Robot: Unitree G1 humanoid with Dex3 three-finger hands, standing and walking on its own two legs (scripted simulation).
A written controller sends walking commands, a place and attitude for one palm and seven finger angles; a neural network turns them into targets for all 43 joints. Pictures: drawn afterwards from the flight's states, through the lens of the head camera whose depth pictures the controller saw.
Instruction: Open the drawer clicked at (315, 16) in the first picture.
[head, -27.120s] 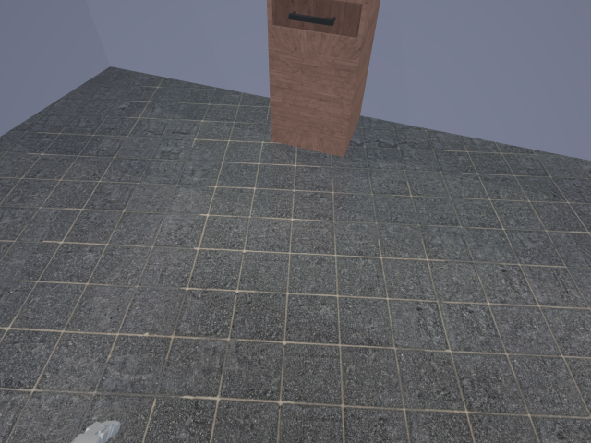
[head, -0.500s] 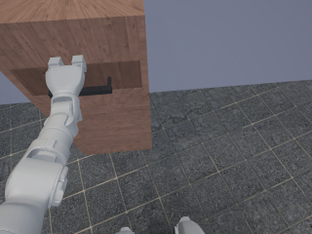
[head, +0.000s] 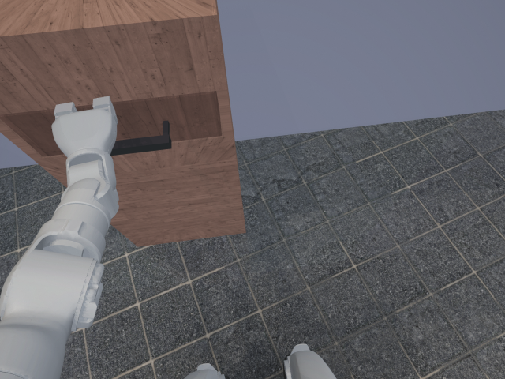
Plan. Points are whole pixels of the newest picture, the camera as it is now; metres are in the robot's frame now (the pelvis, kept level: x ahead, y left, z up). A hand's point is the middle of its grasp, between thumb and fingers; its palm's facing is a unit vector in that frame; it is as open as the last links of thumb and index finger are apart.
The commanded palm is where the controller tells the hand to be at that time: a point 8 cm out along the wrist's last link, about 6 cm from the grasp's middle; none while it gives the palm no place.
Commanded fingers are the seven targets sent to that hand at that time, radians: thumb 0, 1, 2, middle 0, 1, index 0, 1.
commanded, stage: re-aim the fingers above the handle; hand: left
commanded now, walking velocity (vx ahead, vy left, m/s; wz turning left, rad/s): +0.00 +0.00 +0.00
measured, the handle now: (120, 139) +0.56 +0.22 -0.03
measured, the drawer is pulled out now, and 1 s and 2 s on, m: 0.00 0.00 0.00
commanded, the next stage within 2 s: lower the fingers behind the handle in 0.04 s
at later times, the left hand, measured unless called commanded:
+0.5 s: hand (110, 167) +0.48 +0.22 -0.01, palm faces -0.10 +0.01 -1.00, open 14.0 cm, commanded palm +0.47 +0.20 +0.05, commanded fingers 0.00 -0.50 0.30 -0.30 -1.20 -0.30 -1.20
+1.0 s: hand (128, 165) +0.50 +0.20 -0.03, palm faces -0.05 +0.04 -1.00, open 13.9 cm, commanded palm +0.47 +0.19 +0.02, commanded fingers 0.00 -0.50 0.30 -0.30 -1.20 -0.30 -1.20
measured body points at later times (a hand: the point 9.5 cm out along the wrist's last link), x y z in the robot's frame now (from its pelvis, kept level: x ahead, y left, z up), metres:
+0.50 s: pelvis +0.00 +0.01 -0.01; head +0.13 +0.00 +0.42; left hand +0.48 +0.22 +0.05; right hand +0.02 -0.26 -0.15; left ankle -0.03 +0.12 -0.70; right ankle +0.01 -0.12 -0.70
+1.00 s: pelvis -0.01 +0.00 -0.02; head +0.13 +0.00 +0.40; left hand +0.49 +0.20 +0.03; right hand +0.00 -0.26 -0.16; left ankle -0.03 +0.12 -0.70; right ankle +0.01 -0.12 -0.70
